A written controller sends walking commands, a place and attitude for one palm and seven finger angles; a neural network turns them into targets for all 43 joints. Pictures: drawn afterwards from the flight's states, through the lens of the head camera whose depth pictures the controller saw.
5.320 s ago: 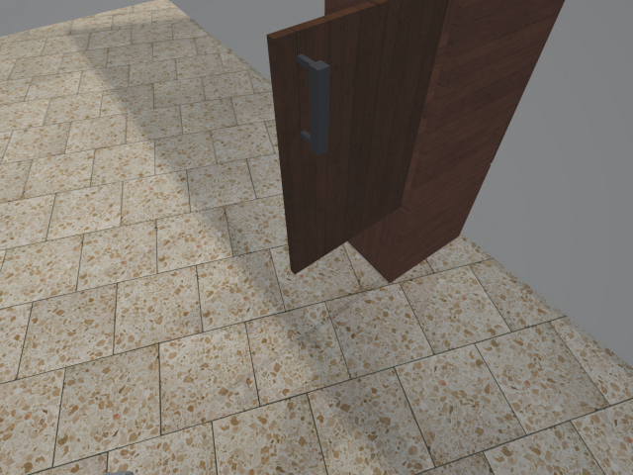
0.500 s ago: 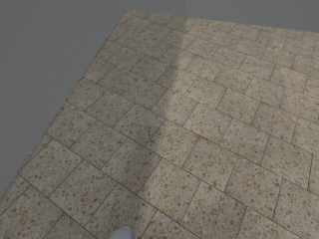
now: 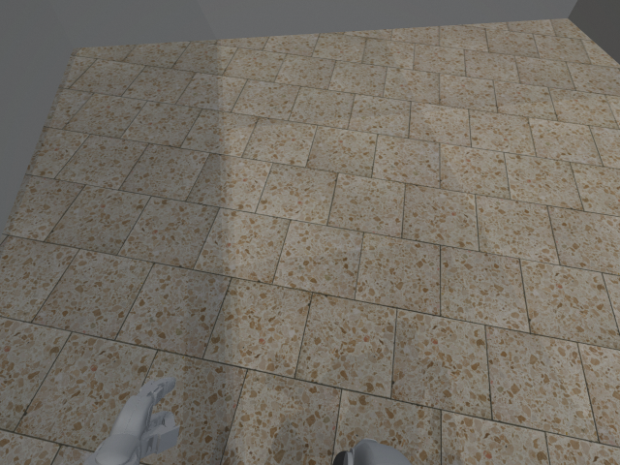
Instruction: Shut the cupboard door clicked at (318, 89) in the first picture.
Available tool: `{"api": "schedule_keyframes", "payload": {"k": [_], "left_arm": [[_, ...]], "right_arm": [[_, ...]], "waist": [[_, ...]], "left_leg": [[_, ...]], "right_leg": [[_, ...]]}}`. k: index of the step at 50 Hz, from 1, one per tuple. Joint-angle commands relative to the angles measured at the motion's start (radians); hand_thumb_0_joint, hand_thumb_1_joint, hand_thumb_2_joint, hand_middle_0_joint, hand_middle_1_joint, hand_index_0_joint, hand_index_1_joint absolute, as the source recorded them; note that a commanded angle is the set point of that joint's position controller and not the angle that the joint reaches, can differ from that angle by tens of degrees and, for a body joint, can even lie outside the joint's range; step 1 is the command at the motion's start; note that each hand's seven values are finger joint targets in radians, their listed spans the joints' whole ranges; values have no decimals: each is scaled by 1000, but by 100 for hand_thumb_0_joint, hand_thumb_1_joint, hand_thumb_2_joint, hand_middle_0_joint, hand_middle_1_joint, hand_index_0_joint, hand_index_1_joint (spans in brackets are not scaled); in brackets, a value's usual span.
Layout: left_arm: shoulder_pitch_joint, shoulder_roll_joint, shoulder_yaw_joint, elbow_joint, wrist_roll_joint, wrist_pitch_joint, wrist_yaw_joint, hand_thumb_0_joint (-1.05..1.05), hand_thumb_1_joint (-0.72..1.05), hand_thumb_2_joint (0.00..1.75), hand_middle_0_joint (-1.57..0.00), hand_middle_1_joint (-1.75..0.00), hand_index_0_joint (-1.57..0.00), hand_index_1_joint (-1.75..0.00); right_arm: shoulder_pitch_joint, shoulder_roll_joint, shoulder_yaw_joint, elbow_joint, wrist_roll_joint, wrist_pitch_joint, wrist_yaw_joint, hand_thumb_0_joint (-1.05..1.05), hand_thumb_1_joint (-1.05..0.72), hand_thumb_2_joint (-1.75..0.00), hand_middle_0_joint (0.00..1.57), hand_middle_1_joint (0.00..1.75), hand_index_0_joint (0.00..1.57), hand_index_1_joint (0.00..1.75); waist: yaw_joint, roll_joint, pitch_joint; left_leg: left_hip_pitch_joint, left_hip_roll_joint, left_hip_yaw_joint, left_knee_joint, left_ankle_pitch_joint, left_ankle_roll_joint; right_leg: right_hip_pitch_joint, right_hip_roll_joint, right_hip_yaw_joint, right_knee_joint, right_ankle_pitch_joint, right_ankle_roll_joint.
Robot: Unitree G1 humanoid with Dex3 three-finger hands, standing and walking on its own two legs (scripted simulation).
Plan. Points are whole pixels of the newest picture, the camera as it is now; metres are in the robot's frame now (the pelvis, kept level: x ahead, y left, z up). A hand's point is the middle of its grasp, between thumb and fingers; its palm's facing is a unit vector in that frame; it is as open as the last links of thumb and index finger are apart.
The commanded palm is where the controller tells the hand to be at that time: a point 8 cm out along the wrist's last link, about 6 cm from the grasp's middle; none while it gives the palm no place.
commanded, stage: walk around to get in front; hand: left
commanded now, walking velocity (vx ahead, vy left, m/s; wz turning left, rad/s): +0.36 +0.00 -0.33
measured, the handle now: out of the picture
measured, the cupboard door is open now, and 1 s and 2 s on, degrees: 92 92 92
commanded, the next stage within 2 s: walk to a spot facing it in 0.26 s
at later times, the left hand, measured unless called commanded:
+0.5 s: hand (185, 347) +0.30 +0.21 -0.15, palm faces -0.12 -0.98 -0.18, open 7.4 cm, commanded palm none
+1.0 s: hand (199, 283) +0.43 +0.21 -0.16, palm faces +0.16 -0.96 -0.22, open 7.4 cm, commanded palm none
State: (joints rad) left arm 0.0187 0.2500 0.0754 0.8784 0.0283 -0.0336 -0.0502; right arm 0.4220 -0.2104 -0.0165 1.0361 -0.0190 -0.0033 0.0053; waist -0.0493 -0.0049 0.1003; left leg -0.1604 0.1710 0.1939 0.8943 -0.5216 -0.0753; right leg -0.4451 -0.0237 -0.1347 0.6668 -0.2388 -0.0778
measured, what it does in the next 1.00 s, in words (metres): walks ahead: left foot, then right foot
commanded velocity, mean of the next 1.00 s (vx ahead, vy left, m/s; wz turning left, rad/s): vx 0.11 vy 0.00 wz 0.28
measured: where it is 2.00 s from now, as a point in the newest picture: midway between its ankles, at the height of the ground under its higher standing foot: (336, 363)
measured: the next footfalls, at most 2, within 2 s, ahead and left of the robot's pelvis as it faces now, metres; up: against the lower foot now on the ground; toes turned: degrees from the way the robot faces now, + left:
left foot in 0.32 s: +0.29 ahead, +0.14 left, +0.00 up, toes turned +0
right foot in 0.60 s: +0.32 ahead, -0.14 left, +0.00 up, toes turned -11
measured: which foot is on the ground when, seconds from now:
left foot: up 0.00-0.30, down 0.32-0.62, up 0.64-0.82, down 0.84-1.00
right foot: down 0.00-0.32, up 0.34-0.58, down 0.60-0.84, up 0.86-1.00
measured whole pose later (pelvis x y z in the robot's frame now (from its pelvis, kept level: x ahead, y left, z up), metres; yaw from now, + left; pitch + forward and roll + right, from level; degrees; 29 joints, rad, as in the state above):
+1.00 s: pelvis +0.36 +0.00 +0.02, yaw +9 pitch +3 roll +0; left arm 0.13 0.23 0.07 0.97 0.01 0.06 0.02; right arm 0.23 -0.19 -0.04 0.95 -0.03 0.00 -0.01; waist -0.04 -0.04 0.06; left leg -0.34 0.03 0.06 0.60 -0.31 0.01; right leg -0.45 -0.07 -0.05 1.10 -0.51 0.08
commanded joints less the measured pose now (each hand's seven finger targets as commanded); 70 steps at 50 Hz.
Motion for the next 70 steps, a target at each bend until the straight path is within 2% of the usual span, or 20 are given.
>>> {"api": "schedule_keyframes", "payload": {"k": [1, 5, 11, 14, 16, 18, 25, 28, 31, 32, 36, 40, 41, 42, 44, 56, 58, 59, 62, 70], "left_arm": [[267, 188, 40, 34, -23, 5, 46, 0, 90, 90, -20, -30, -20, -30], [163, 109, 16, 20, -7, -26, 49, 0, 90, 90, -20, -30, -20, -30], [233, 136, 26, 80, -9, -36, 31, 0, 90, 90, -20, -30, -20, -30], [219, 111, 23, 83, -14, -31, 32, 0, 90, 90, -20, -30, -20, -30], [232, 19, 0, 39, -26, -30, 20, 0, 90, 90, -20, -30, -20, -30], [136, 41, 8, 18, -6, -32, 22, 0, 90, 90, -20, -30, -20, -30], [209, -41, -32, 99, -11, -5, 26, 0, 90, 90, -20, -30, -20, -30], [253, 2, -19, 114, -11, -11, 38, 0, 90, 90, -20, -30, -20, -30], [330, 185, 19, 133, -5, -11, 60, 0, 90, 90, -20, -30, -20, -30], [311, 196, 18, 119, 3, -4, 64, 0, 90, 90, -20, -30, -20, -30], [227, 126, 17, 98, 0, 4, 84, 0, 90, 90, -20, -30, -20, -30], [155, 130, 20, 67, -17, 9, 73, 0, 90, 90, -20, -30, -20, -30], [150, 93, 13, 40, -26, 16, 69, 0, 90, 90, -20, -30, -20, -30], [139, 22, -4, -2, -37, 24, 65, 0, 90, 90, -20, -30, -20, -30], [60, 42, -6, -46, -23, 44, 75, 0, 90, 90, -20, -30, -20, -30], [221, 58, 9, 3, -20, 40, 66, 0, 90, 90, -20, -30, -20, -30], [270, 226, 42, -2, 4, 22, 81, 0, 90, 90, -20, -30, -20, -30], [255, 228, 35, -14, -5, 25, 85, 0, 90, 90, -20, -30, -20, -30], [161, 126, 6, -36, -9, 25, 85, 0, 90, 90, -20, -30, -20, -30], [290, 164, 18, -2, -2, 15, 85, 0, 90, 90, -20, -30, -20, -30]], "right_arm": [[-220, -113, -41, -183, 8, -47, -8, 0, -90, -90, 20, 30, 20, 30], [-106, -75, -39, -112, -12, -16, -1, 0, -90, -90, 20, 30, 20, 30], [-219, -48, -37, -155, -7, -43, 16, 0, -90, -90, 20, 30, 20, 30], [-123, -100, -51, -120, -11, -64, 1, 0, -90, -90, 20, 30, 20, 30], [118, -283, -89, -75, -34, -72, -23, 0, -90, -90, 20, 30, 20, 30], [36, -218, -70, -102, -27, -61, -25, 0, -90, -90, 20, 30, 20, 30], [-88, -129, -35, -53, -11, -61, -35, 0, -90, -90, 20, 30, 20, 30], [-128, -132, -47, -47, 4, -40, -31, 0, -90, -90, 20, 30, 20, 30], [-158, -65, -33, -79, 13, -13, -18, 0, -90, -90, 20, 30, 20, 30], [-157, -62, -37, -81, 12, -2, -15, 0, -90, -90, 20, 30, 20, 30], [-210, -37, -35, -89, 12, 12, -5, 0, -90, -90, 20, 30, 20, 30], [-73, -49, -38, -57, -1, 14, 8, 0, -90, -90, 20, 30, 20, 30], [12, -125, -56, -44, -11, 6, 5, 0, -90, -90, 20, 30, 20, 30], [69, -230, -80, -48, -15, -2, -6, 0, -90, -90, 20, 30, 20, 30], [43, -242, -87, -71, -11, 5, -23, 0, -90, -90, 20, 30, 20, 30], [-263, -220, -100, -166, -2, 33, -18, 0, -90, -90, 20, 30, 20, 30], [-276, -100, -83, -209, 10, 38, -4, 0, -90, -90, 20, 30, 20, 30], [-276, -141, -93, -214, 5, 47, 0, 0, -90, -90, 20, 30, 20, 30], [-297, -116, -87, -182, -2, 64, 12, 0, -90, -90, 20, 30, 20, 30], [-387, -69, -49, -216, 10, 49, 28, 0, -90, -90, 20, 30, 20, 30]], "waist": [[132, -109, -117], [22, -126, -119], [54, -97, -108], [-6, -2, -132], [-95, 376, -283], [-66, 149, -154], [23, 194, -177], [65, 90, -197], [106, -244, -226], [113, -207, -192], [86, -240, -109], [-9, -91, -156], [-41, 105, -203], [-57, 390, -226], [-52, 125, -229], [81, 123, -179], [110, -346, -159], [105, -295, -159], [41, -242, -86], [96, -190, -174]], "left_leg": [[-570, 12, -180, 425, 84, 17], [-347, -2, -142, 145, 179, 2], [-262, -83, -85, -240, 291, 2], [35, -90, -84, -436, 366, 23], [341, 331, -588, -599, 273, 208], [176, 335, -554, -621, 373, 256], [23, 84, -167, -511, 963, 170], [-58, 38, -200, -444, 753, 121], [-321, -127, -70, -125, -16, 13], [-322, -125, -101, 21, -138, 21], [-422, -76, -120, 16, -54, 10], [-102, -150, -17, -375, 355, 24], [37, -54, -167, -459, 614, 72], [134, 221, -551, -505, 1059, 227], [98, 263, -568, -488, 931, 309], [-163, 6, -383, -402, 570, 148], [-425, -230, -160, -5, -73, 15], [-387, -173, -220, 210, -131, 29], [-432, -124, -200, 342, 26, 8], [-304, -157, -69, -148, 84, 10]], "right_leg": [[425, -348, 538, -437, -120, -168], [212, -225, 268, -436, 140, -115], [274, -183, 272, -396, 129, -97], [152, -123, 247, -210, 156, -37], [-169, 71, 60, 383, -336, 57], [-269, -24, 158, 615, -276, 58], [119, -6, 30, 38, -81, 104], [312, -8, 15, -200, 148, 112], [493, -427, 300, -294, 499, -61], [421, -467, 303, -319, 447, -106], [477, -372, 85, -215, 822, -53], [315, -288, -72, -14, 594, 61], [184, -224, -89, 174, 336, 112], [-74, -79, -53, 416, -385, 178], [-110, -86, 122, 551, -392, 149], [294, -2, 63, -179, 32, 146], [414, -429, 494, -413, 184, -9], [301, -494, 480, -405, 206, -81], [266, -325, 243, -336, 362, -35], [480, -330, 65, -196, 741, -24]]}}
